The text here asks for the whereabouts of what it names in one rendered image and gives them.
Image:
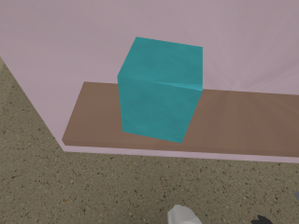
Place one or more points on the table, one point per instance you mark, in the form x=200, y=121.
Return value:
x=223, y=122

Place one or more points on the right robot thigh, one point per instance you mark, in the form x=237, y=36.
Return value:
x=182, y=215

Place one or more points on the right robot hand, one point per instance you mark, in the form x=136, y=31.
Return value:
x=261, y=220

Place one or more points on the carton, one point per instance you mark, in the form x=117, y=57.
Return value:
x=160, y=84

